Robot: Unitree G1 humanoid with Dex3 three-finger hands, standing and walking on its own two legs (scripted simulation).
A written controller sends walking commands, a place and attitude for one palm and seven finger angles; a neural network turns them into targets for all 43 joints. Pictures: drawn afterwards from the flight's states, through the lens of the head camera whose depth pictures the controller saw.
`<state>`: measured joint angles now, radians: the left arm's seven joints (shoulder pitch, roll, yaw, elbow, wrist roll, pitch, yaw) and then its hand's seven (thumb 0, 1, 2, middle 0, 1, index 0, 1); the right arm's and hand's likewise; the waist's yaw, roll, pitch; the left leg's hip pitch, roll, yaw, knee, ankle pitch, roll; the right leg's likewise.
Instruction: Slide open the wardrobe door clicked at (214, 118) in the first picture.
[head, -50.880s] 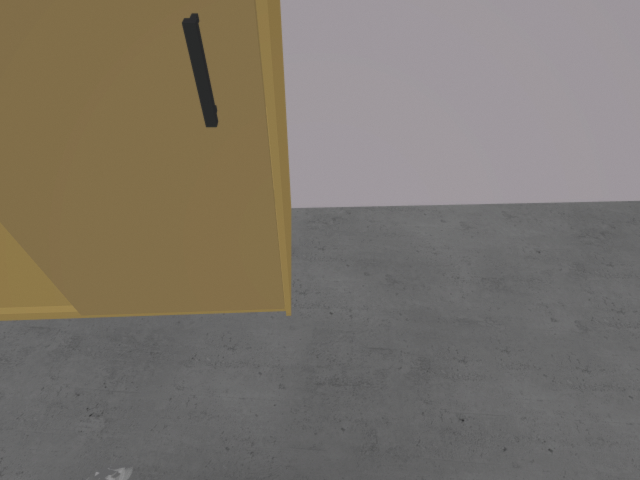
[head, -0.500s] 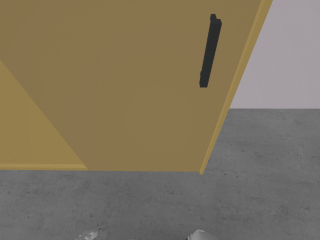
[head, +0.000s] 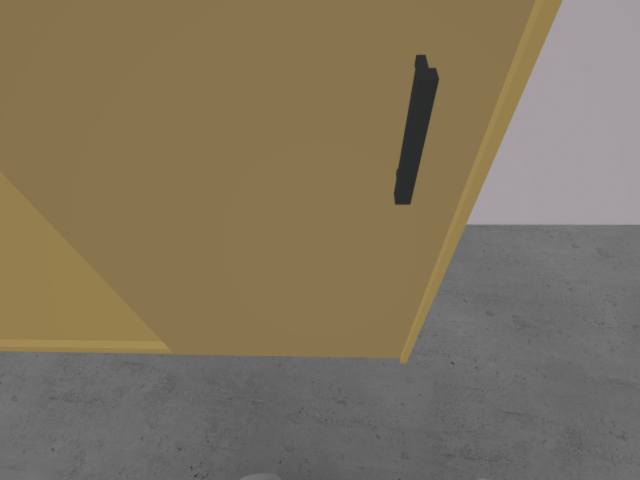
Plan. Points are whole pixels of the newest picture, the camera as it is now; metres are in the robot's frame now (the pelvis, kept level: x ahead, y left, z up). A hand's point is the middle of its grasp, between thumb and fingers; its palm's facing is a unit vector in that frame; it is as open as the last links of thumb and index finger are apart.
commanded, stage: come to a stop and stand still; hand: right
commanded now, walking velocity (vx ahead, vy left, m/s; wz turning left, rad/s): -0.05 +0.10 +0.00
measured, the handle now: (410, 136) +0.49 -0.08 +0.16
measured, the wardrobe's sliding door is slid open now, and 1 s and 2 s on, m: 0.00 0.00 0.00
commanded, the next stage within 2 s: look again from close up in 1.10 s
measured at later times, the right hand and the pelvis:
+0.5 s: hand out of the picture +0.00 -0.15 -0.16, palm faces +0.02 +0.98 -0.19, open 7.3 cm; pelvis -0.02 +0.03 +0.01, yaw +0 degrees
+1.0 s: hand out of the picture +0.00 -0.19 -0.17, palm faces -0.01 +0.97 -0.23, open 7.4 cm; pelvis -0.01 +0.00 +0.00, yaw +1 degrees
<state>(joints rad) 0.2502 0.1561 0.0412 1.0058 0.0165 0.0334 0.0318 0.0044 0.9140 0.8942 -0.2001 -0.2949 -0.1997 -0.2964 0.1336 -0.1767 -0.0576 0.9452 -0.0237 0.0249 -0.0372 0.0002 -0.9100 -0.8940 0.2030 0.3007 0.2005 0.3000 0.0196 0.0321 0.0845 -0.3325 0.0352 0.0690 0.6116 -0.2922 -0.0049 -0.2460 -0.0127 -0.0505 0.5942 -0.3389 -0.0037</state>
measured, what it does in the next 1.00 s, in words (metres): steps on the spot: left foot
